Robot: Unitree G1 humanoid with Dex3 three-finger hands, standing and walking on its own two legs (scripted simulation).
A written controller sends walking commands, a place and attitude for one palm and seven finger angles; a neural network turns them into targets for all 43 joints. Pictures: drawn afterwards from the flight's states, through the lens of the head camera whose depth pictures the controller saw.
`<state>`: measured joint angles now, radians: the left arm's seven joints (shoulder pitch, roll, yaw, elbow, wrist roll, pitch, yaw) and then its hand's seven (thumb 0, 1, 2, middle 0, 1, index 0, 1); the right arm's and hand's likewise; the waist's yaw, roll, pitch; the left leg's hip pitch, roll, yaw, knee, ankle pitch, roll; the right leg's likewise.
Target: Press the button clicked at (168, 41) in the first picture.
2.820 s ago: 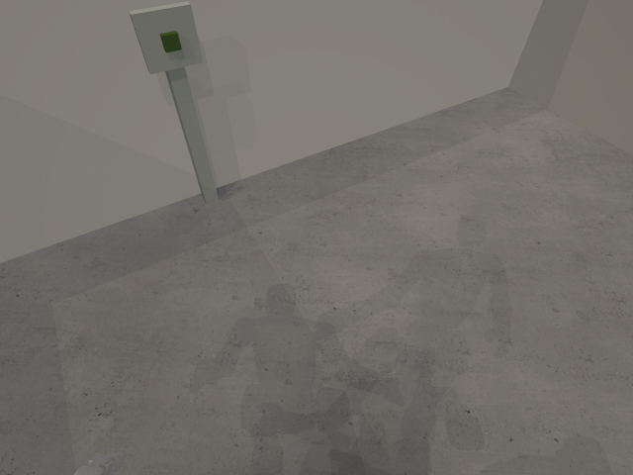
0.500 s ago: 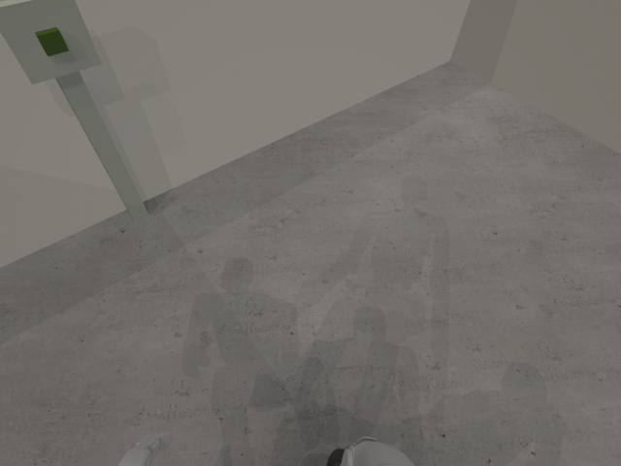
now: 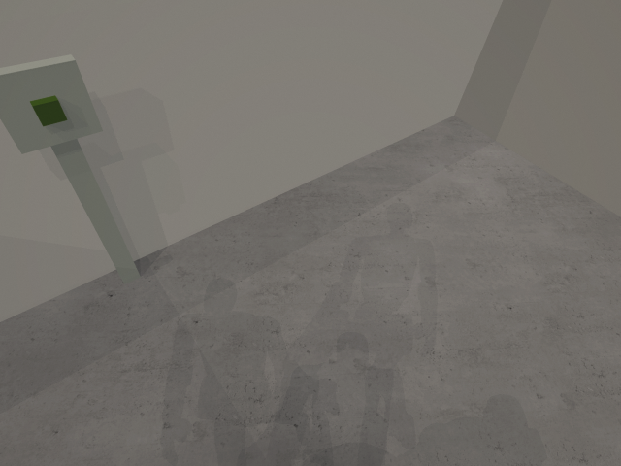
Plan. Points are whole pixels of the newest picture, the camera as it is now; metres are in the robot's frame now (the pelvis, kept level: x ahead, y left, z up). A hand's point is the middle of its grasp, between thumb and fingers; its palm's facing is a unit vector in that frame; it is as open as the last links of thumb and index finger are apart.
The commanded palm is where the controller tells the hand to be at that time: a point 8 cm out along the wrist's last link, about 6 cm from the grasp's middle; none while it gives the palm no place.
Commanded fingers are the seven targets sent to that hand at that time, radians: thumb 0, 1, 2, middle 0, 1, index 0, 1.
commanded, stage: walk to a spot facing it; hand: left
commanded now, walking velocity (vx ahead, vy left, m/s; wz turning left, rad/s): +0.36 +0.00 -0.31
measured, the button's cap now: (48, 110) +0.77 +0.64 -0.03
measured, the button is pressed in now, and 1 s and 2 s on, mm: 0 0 0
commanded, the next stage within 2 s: turn to face it in 0.34 s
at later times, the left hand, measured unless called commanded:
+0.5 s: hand (262, 340) +0.35 +0.10 -0.17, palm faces -0.13 -0.97 -0.20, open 7.4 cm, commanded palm none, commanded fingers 0.00 0.90 0.90 -0.20 -0.30 -0.20 -0.30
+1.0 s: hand (225, 314) +0.39 +0.18 -0.18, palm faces +0.14 -0.97 -0.21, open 7.4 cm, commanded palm none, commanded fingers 0.00 0.90 0.90 -0.20 -0.30 -0.20 -0.30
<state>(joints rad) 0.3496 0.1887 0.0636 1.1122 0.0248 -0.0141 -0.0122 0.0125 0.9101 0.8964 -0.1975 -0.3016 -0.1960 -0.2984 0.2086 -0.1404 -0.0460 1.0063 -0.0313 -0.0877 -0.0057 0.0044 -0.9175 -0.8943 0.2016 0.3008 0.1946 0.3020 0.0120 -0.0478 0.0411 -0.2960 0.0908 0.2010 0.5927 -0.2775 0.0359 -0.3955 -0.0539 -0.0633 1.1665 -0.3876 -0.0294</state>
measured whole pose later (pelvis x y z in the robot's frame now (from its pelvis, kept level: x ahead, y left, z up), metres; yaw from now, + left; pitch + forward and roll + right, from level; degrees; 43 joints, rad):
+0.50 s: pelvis +0.23 -0.06 -0.01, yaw -8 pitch -1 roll +0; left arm 0.14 0.16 0.06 1.02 0.01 -0.06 0.01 0.00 0.91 0.90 -0.20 -0.30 -0.20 -0.30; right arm 0.36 -0.13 -0.05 1.15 -0.02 -0.02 -0.01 0.01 -0.91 -0.89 0.20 0.30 0.20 0.30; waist -0.04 0.03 0.09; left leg -0.38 0.14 0.09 1.25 -0.40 -0.02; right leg -0.35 -0.01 -0.17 0.60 -0.25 -0.07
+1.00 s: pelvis +0.35 -0.03 +0.00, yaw +6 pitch +1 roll -1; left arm 0.18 0.22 0.08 0.97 0.01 0.04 0.01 0.01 0.91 0.90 -0.20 -0.30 -0.20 -0.30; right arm 0.17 -0.19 -0.05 0.94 -0.02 0.00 0.00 0.01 -0.91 -0.89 0.20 0.30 0.20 0.30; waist -0.01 -0.03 0.09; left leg -0.38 -0.01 0.09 0.55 -0.19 0.08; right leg -0.48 -0.10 -0.04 1.14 -0.42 0.08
